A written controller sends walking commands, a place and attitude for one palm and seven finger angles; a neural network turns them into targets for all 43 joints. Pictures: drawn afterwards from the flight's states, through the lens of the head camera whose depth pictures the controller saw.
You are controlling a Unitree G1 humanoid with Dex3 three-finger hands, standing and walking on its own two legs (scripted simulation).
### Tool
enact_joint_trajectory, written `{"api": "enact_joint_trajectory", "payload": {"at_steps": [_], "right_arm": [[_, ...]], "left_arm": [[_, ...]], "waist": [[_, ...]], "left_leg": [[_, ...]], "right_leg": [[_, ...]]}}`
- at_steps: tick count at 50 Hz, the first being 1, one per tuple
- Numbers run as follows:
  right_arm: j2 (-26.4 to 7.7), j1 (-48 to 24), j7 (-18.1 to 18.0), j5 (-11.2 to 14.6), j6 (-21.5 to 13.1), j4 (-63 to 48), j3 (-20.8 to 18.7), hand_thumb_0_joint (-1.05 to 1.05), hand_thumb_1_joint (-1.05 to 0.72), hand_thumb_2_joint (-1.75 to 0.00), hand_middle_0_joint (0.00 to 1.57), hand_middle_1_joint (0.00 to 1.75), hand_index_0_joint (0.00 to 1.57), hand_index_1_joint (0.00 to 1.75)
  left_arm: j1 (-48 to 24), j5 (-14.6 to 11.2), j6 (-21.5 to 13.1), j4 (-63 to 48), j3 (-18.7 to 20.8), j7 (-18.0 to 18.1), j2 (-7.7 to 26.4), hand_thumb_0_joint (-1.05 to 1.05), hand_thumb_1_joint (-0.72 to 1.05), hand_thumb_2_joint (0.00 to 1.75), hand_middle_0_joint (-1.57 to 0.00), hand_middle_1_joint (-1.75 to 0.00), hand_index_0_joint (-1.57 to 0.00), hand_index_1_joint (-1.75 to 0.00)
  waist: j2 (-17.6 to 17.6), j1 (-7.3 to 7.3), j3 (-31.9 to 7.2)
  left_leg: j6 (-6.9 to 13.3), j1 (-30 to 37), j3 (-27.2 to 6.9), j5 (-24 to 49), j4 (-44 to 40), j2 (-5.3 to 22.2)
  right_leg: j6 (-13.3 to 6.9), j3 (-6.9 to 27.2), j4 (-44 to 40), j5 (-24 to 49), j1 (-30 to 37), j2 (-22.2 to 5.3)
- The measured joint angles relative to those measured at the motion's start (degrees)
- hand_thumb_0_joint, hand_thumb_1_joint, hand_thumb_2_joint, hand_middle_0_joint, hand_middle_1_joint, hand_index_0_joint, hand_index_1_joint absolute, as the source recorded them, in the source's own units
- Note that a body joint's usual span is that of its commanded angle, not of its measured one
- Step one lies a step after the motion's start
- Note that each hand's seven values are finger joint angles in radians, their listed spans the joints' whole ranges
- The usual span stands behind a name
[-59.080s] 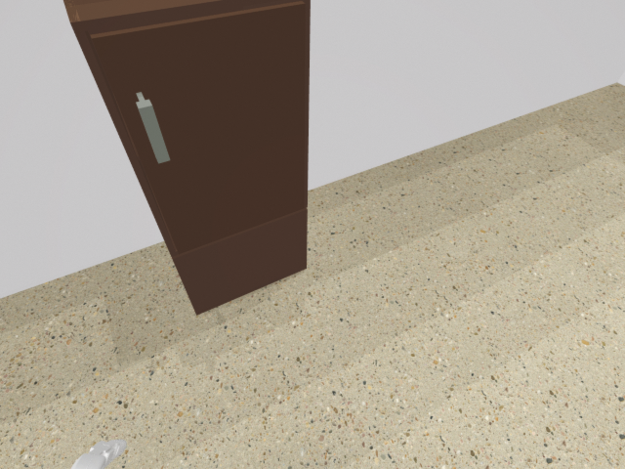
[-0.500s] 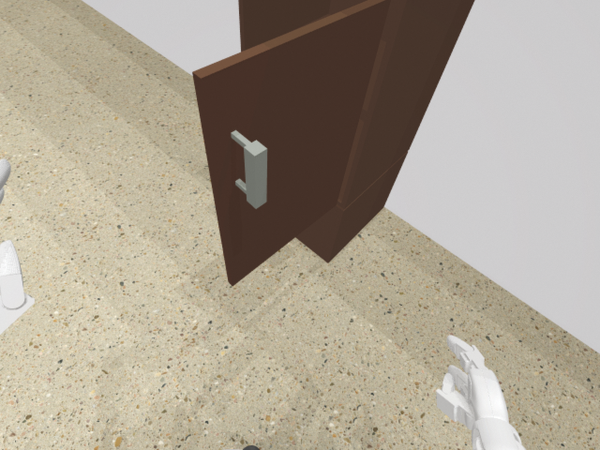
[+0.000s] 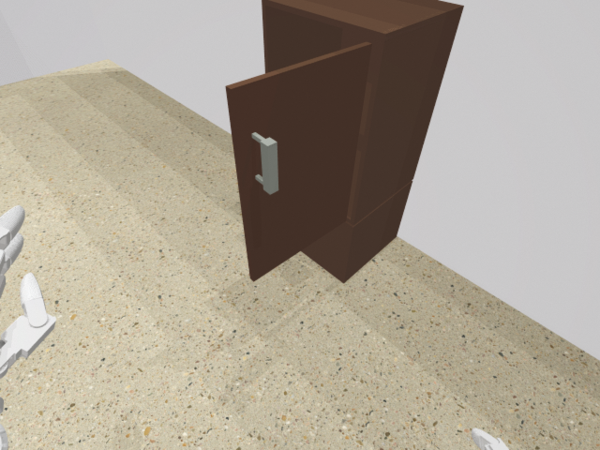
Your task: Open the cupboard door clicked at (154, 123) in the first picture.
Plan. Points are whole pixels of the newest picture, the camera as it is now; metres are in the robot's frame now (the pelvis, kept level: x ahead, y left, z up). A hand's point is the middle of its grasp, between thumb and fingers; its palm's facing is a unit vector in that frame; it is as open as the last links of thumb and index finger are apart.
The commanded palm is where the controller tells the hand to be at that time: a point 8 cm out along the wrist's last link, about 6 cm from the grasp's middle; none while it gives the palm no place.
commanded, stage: stop stepping back and stand still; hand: left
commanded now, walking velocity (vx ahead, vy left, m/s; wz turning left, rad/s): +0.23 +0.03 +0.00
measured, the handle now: (263, 162) +0.69 +0.12 +0.02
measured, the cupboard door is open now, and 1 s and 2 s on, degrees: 87 87 87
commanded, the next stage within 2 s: let the arm hang, fingers relaxed in 1.56 s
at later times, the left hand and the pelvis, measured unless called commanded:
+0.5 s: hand (85, 341) +0.19 +0.23 +0.14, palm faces +0.41 -0.77 -0.50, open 7.4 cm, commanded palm +0.13 +0.27 +0.17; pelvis -0.02 -0.03 -0.02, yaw -1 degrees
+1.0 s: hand (105, 312) +0.22 +0.22 +0.14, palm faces +0.35 -0.79 -0.49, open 7.4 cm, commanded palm +0.16 +0.27 +0.17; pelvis +0.02 -0.02 -0.01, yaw -2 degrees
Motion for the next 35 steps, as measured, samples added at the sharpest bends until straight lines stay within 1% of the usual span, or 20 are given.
{"api": "enact_joint_trajectory", "payload": {"at_steps": [3,4,5,6,7,9,11,13,16,17,18,20,22,23,26,29,31,32,33,35], "right_arm": [[-1.05,0.31,-0.51,-0.07,-0.79,-0.59,-0.71,0.01,-0.91,-0.90,0.20,0.30,0.21,0.30],[-1.44,0.36,-0.60,-0.13,-1.17,-1.52,-0.86,0.01,-0.91,-0.90,0.20,0.30,0.21,0.30],[-0.98,-0.03,-0.62,-0.19,-1.49,-1.97,-1.08,0.01,-0.91,-0.90,0.20,0.30,0.21,0.30],[-0.19,-0.30,-0.49,-0.20,-1.84,-2.25,-1.13,0.01,-0.91,-0.90,0.20,0.30,0.21,0.30],[0.62,-0.34,-0.26,-0.17,-2.35,-2.29,-1.00,0.01,-0.91,-0.90,0.20,0.30,0.21,0.30],[2.12,0.00,0.32,-0.18,-3.42,-1.92,-0.46,0.01,-0.91,-0.90,0.19,0.30,0.20,0.30],[3.25,0.42,0.93,-0.01,-4.15,-1.56,0.27,0.01,-0.91,-0.90,0.19,0.30,0.20,0.30],[4.02,0.44,1.32,0.07,-4.28,-1.43,1.14,0.01,-0.91,-0.90,0.20,0.30,0.21,0.30],[4.67,0.00,1.41,-0.11,-3.32,-1.86,2.15,0.01,-0.91,-0.90,0.20,0.30,0.21,0.30],[4.65,-0.38,1.40,-0.07,-2.88,-2.06,2.30,0.01,-0.91,-0.90,0.20,0.30,0.21,0.30],[4.34,-1.30,1.46,0.05,-2.21,-1.82,2.18,0.01,-0.90,-0.90,0.20,0.30,0.21,0.30],[3.45,-3.52,1.75,0.10,-0.72,-0.53,1.56,0.01,-0.90,-0.90,0.20,0.30,0.21,0.30],[2.54,-5.02,2.29,0.05,0.49,0.47,1.11,0.01,-0.91,-0.90,0.20,0.30,0.21,0.30],[2.23,-5.41,2.46,0.04,0.95,0.50,1.00,0.01,-0.91,-0.90,0.20,0.30,0.21,0.30],[1.90,-5.15,2.19,-0.10,1.27,-0.79,0.82,0.01,-0.91,-0.90,0.20,0.30,0.21,0.30],[1.52,-3.92,1.45,-0.49,0.52,-2.57,0.52,0.01,-0.91,-0.90,0.20,0.30,0.21,0.30],[0.70,-3.16,1.15,-0.72,-0.06,-3.85,0.21,0.01,-0.91,-0.90,0.20,0.30,0.21,0.30],[0.01,-2.85,1.02,-0.76,-0.36,-4.62,-0.05,0.01,-0.91,-0.90,0.20,0.30,0.21,0.30],[-0.27,-2.96,0.87,-0.72,-0.55,-4.88,-0.42,0.01,-0.91,-0.90,0.20,0.30,0.21,0.30],[-0.27,-3.26,0.92,-0.09,-0.46,-4.94,-0.78,0.01,-0.91,-0.90,0.20,0.30,0.21,0.30]], "left_arm": [[0.22,0.07,0.50,0.41,0.11,0.60,-0.11,0.01,0.88,0.90,-0.21,-0.30,-0.21,-0.30],[0.86,-0.11,0.60,-0.70,0.51,0.85,-0.09,0.01,0.88,0.90,-0.21,-0.30,-0.21,-0.30],[1.18,-0.17,0.60,-1.62,1.16,1.13,0.31,0.01,0.88,0.90,-0.21,-0.30,-0.21,-0.30],[1.37,0.00,0.64,-2.31,1.73,1.40,0.71,0.01,0.88,0.90,-0.21,-0.30,-0.21,-0.30],[1.58,0.18,0.48,-2.79,2.15,1.49,1.04,0.01,0.88,0.90,-0.21,-0.30,-0.21,-0.30],[1.89,0.50,0.21,-3.65,2.68,1.32,1.58,0.01,0.88,0.90,-0.21,-0.30,-0.21,-0.30],[1.74,0.72,-0.12,-4.49,2.84,1.15,1.85,0.01,0.88,0.90,-0.21,-0.30,-0.21,-0.30],[1.62,0.69,-0.60,-5.03,3.16,1.08,2.10,0.01,0.89,0.90,-0.21,-0.30,-0.21,-0.30],[1.48,0.50,-1.19,-3.95,3.97,1.00,3.12,0.01,0.89,0.90,-0.21,-0.30,-0.21,-0.30],[1.11,0.51,-1.25,-3.16,4.19,0.98,3.55,0.01,0.89,0.90,-0.21,-0.30,-0.21,-0.30],[0.32,0.58,-1.07,-2.18,3.97,0.87,3.31,0.01,0.89,0.90,-0.21,-0.30,-0.21,-0.30],[-1.59,0.54,-0.53,-0.12,2.80,0.22,1.90,0.01,0.89,0.90,-0.21,-0.30,-0.21,-0.30],[-2.21,0.36,-0.18,1.29,1.82,-0.55,-0.08,0.01,0.89,0.90,-0.21,-0.30,-0.21,-0.30],[-1.84,0.25,-0.01,1.42,1.54,-0.81,-0.87,0.01,0.89,0.90,-0.21,-0.30,-0.21,-0.30],[0.54,0.15,0.06,-0.33,0.98,-0.93,-1.62,0.01,0.88,0.90,-0.21,-0.30,-0.21,-0.30],[2.33,0.28,-0.36,-4.14,0.76,-0.33,-0.52,0.01,0.88,0.90,-0.21,-0.30,-0.22,-0.30],[2.98,0.28,-1.07,-6.63,1.03,0.22,0.27,0.01,0.88,0.90,-0.21,-0.30,-0.22,-0.30],[3.15,0.23,-1.49,-7.70,1.26,0.47,0.58,0.01,0.88,0.90,-0.21,-0.30,-0.22,-0.30],[2.98,0.19,-1.98,-8.19,1.66,0.68,1.02,0.01,0.88,0.90,-0.21,-0.30,-0.22,-0.30],[2.38,0.18,-2.47,-7.77,2.43,1.03,1.69,0.01,0.88,0.90,-0.21,-0.30,-0.22,-0.30]], "waist": [[0.76,-0.79,0.61],[1.36,-1.11,1.13],[0.61,-1.65,2.08],[-0.45,-1.82,3.02],[-1.11,-1.75,3.48],[-1.18,-2.07,3.37],[-0.35,-2.21,3.44],[0.74,-1.80,3.97],[2.41,-1.38,5.04],[2.94,-1.13,5.48],[3.95,-0.83,6.22],[5.12,-0.42,7.71],[5.28,0.05,8.40],[5.00,0.09,8.50],[3.14,-0.30,8.11],[1.14,-0.37,7.41],[0.99,-0.44,6.99],[1.69,-0.52,6.81],[1.78,-0.54,7.00],[1.28,-0.18,7.37]], "left_leg": [[1.38,8.90,1.08,-2.40,-14.29,0.26],[2.11,11.54,0.46,-1.72,-18.66,0.42],[1.38,11.75,0.38,2.23,-19.37,0.02],[0.13,11.75,0.67,3.60,-18.20,-0.50],[-0.83,12.06,0.99,3.73,-17.43,-0.66],[-1.72,12.74,0.84,3.37,-17.30,-0.35],[-2.08,13.38,0.20,3.37,-17.69,0.27],[-2.59,13.78,0.05,3.16,-17.33,1.07],[-3.36,12.85,-0.09,0.80,-13.26,2.14],[-2.92,11.60,-0.16,-0.97,-10.18,2.50],[-1.86,9.61,-0.87,-3.60,-5.55,2.81],[-0.70,4.25,-3.02,-6.28,6.58,1.54],[-0.68,0.29,-3.10,-4.29,14.57,0.34],[-0.81,-0.77,-2.59,-2.97,15.80,0.00],[-0.69,-0.57,-0.63,-1.24,10.43,-0.57],[0.07,3.04,0.72,-1.43,-1.23,-0.99],[0.55,6.63,0.56,0.44,-10.37,-1.08],[0.79,8.33,-0.32,1.15,-14.64,-0.81],[0.52,8.85,-0.73,4.62,-16.40,-0.71],[-0.18,9.51,-0.41,6.09,-16.58,-0.96]], "right_leg": [[0.40,-0.48,2.21,-0.43,-1.47,0.20],[0.62,-0.66,4.36,-1.24,-2.52,0.67],[0.95,-0.03,7.72,-3.27,-3.75,0.39],[1.39,0.66,12.35,-6.64,-5.06,0.07],[1.85,0.93,17.42,-9.44,-6.60,0.15],[2.52,0.15,24.97,-11.43,-9.33,0.48],[2.99,-1.32,25.74,-9.94,-10.27,0.30],[3.29,-2.65,21.31,-8.07,-9.42,0.13],[3.28,-3.87,12.32,-6.49,-5.41,0.41],[2.10,-3.75,10.28,-4.01,-4.64,0.77],[0.00,-4.05,11.19,-1.99,-5.30,1.36],[-2.61,-4.48,12.47,-1.45,-5.95,1.80],[-3.18,-4.16,10.74,-0.77,-5.33,2.17],[-3.16,-3.87,9.32,-0.03,-4.84,2.33],[-3.37,-3.37,4.76,2.24,-3.26,2.54],[-3.59,-3.56,1.31,3.68,-2.09,2.89],[-3.54,-4.12,0.38,3.89,-1.77,3.63],[-3.35,-4.63,0.61,3.63,-1.96,4.35],[-2.97,-4.82,1.27,3.14,-2.15,4.51],[-1.10,-4.34,1.95,2.29,-1.80,4.17]]}}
